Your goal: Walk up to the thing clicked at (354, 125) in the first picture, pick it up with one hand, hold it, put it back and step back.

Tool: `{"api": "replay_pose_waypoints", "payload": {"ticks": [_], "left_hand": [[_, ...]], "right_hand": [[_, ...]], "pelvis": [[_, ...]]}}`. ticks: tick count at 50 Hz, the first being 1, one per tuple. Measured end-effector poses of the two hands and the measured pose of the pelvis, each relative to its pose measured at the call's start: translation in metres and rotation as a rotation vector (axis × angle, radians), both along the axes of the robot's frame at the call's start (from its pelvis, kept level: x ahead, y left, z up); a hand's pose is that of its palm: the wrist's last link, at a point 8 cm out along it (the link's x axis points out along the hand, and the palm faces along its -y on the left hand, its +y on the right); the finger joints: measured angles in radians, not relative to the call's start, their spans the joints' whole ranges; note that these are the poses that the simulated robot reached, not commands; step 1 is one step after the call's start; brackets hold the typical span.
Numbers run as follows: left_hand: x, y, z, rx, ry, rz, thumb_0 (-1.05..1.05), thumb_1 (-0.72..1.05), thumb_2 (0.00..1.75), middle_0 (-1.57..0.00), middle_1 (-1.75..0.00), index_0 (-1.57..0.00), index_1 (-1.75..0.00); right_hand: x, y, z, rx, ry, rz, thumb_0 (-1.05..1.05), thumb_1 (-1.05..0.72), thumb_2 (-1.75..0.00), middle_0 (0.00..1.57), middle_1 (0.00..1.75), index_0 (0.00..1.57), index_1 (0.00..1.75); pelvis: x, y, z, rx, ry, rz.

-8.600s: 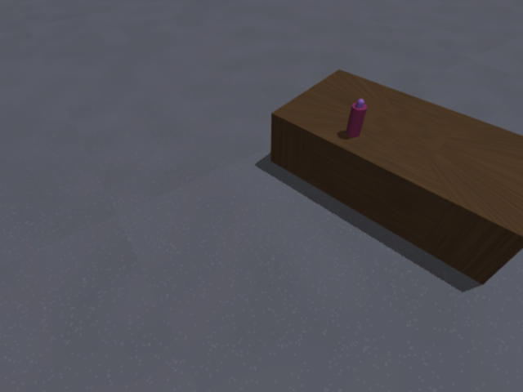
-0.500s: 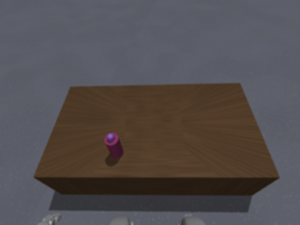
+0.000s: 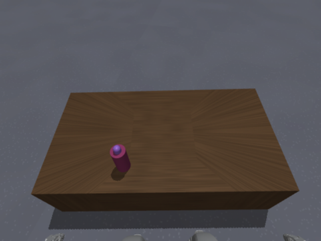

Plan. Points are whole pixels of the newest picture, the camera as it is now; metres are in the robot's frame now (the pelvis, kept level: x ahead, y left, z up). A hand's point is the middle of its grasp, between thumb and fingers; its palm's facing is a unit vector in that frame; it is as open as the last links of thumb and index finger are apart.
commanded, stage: walk up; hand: left
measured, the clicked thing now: (120, 157) +0.49 +0.22 -0.32
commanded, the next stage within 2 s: stand in 1.44 s
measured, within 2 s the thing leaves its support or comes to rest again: neither
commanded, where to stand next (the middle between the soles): +0.05 +0.00 m, yaw +1 degrees
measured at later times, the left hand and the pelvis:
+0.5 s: hand out of the picture +0.04 +0.28 -0.13, palm faces -0.03 -0.92 -0.39, open 7.4 cm; pelvis -0.02 +0.01 +0.02, yaw +0 degrees
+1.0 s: hand out of the picture +0.10 +0.26 -0.11, palm faces -0.02 -0.95 -0.33, open 7.4 cm; pelvis -0.01 +0.01 +0.04, yaw +0 degrees
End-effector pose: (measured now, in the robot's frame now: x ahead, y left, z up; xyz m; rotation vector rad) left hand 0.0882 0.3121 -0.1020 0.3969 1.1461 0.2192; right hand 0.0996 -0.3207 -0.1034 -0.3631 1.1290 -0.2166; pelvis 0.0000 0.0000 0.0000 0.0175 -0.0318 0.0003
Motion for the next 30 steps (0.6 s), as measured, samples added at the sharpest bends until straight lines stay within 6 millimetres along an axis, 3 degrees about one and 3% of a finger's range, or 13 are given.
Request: {"api": "replay_pose_waypoints", "payload": {"ticks": [10,14,19,25,30], "left_hand": [[-0.012,0.013,0.002,0.005,-0.021,-0.002,0.00,0.90,0.90,-0.21,-0.30,-0.21,-0.30],[-0.018,0.018,0.004,-0.007,0.003,-0.001,0.00,0.90,0.90,-0.21,-0.30,-0.21,-0.30],[-0.031,0.022,0.005,-0.009,0.019,0.029,0.00,0.90,0.90,-0.21,-0.30,-0.21,-0.30],[-0.055,0.010,0.009,-0.021,0.084,0.042,0.00,0.90,0.90,-0.21,-0.30,-0.21,-0.30],[-0.053,-0.004,0.015,-0.058,0.090,0.046,0.00,0.90,0.90,-0.21,-0.30,-0.21,-0.30]], "right_hand": [[-0.007,0.011,0.005,0.009,-0.003,-0.004,0.01,-0.90,-0.90,0.20,0.30,0.21,0.30],[-0.023,0.021,0.006,0.018,0.011,-0.012,0.01,-0.90,-0.90,0.20,0.30,0.21,0.30],[-0.041,0.027,0.006,0.030,0.052,-0.013,0.01,-0.90,-0.90,0.20,0.30,0.21,0.30],[-0.046,0.032,0.005,0.065,0.077,-0.020,0.01,-0.90,-0.90,0.20,0.30,0.21,0.30],[-0.044,0.036,0.009,0.087,0.084,-0.018,0.01,-0.90,-0.90,0.20,0.30,0.21,0.30]], "pelvis": [[-0.016,0.007,0.002,-0.008,-0.016,0.005],[-0.021,0.016,0.006,-0.011,-0.016,-0.005],[-0.024,0.013,0.011,-0.025,-0.015,-0.015],[-0.023,0.008,0.019,-0.025,-0.023,-0.007],[-0.019,0.009,0.029,-0.020,-0.020,-0.003]]}}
